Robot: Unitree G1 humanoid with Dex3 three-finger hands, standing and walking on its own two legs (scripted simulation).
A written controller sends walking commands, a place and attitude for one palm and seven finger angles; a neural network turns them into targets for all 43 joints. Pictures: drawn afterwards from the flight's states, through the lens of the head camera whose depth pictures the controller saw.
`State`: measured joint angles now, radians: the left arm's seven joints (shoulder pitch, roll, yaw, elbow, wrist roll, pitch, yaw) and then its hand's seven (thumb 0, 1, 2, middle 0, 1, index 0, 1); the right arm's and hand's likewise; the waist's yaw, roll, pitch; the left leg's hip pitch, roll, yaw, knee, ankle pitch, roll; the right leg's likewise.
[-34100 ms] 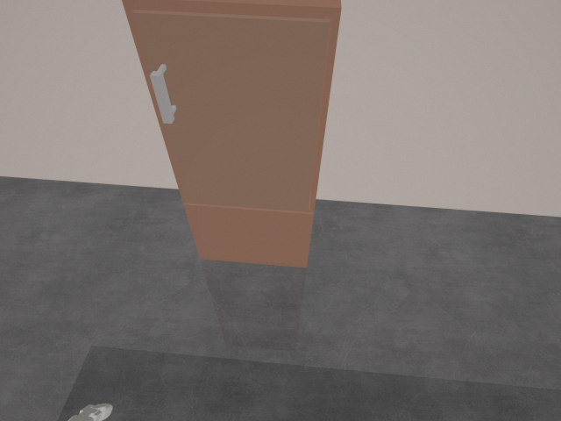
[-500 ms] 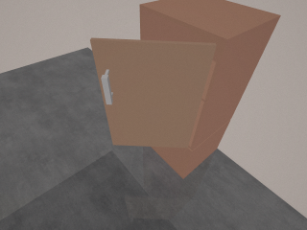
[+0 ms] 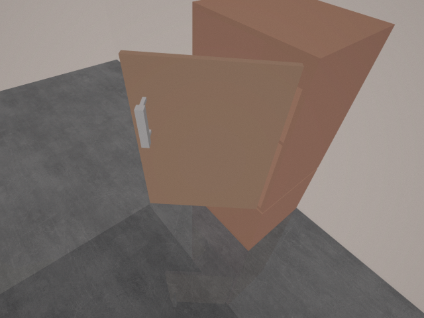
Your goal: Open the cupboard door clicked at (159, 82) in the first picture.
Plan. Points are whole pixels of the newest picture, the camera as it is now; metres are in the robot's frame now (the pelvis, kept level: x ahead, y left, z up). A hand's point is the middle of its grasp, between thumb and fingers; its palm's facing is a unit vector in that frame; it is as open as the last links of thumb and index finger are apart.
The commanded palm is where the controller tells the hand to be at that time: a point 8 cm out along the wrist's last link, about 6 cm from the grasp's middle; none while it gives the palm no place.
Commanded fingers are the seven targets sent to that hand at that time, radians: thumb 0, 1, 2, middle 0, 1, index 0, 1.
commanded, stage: come to a stop and stand still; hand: left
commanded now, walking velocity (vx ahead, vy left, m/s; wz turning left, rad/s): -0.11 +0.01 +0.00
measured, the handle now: (144, 122) +0.56 +0.22 +0.04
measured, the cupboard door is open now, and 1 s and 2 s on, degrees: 48 48 48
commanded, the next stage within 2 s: look again from close up in 1.56 s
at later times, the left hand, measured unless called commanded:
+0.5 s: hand out of the picture +0.02 +0.19 -0.17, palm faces -0.01 -0.97 -0.24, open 7.3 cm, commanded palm none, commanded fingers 0.00 0.90 0.90 -0.20 -0.30 -0.20 -0.30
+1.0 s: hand out of the picture +0.01 +0.16 -0.16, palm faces -0.03 -0.98 -0.20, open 7.3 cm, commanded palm none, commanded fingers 0.00 0.90 0.90 -0.20 -0.30 -0.20 -0.30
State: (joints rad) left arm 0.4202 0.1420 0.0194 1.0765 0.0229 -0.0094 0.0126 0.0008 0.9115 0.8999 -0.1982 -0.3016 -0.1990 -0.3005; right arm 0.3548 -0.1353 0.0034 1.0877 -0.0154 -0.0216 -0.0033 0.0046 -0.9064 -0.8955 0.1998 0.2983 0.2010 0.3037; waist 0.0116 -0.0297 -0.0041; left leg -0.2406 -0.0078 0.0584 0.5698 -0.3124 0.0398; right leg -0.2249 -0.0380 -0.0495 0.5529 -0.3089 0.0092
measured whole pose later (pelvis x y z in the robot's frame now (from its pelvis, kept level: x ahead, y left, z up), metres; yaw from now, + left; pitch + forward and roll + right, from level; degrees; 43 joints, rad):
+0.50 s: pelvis -0.02 +0.00 +0.00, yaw -1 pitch -2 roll +0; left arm 0.27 0.18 0.00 1.01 0.02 0.01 0.04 0.01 0.92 0.90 -0.20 -0.30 -0.20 -0.30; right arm 0.26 -0.18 -0.01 0.98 -0.01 0.00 -0.01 0.01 -0.92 -0.90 0.20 0.30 0.20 0.30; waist -0.01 0.02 0.03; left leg -0.26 0.00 0.08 0.57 -0.29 0.04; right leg -0.25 -0.03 -0.03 0.56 -0.28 0.01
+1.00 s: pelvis -0.01 -0.02 +0.01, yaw -2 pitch +0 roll +1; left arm 0.27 0.17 -0.02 1.07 0.01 -0.01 0.02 0.00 0.91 0.90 -0.20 -0.30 -0.20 -0.30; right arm 0.28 -0.18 0.01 1.09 -0.01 -0.02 -0.01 0.00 -0.91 -0.90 0.20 0.30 0.20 0.30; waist 0.00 0.00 0.05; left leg -0.21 0.01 0.08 0.45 -0.24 0.01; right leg -0.23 -0.02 -0.03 0.49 -0.26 -0.01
